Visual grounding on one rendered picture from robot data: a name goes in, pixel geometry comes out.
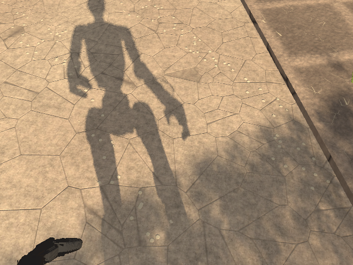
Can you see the left robot hand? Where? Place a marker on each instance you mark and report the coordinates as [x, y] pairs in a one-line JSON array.
[[50, 249]]

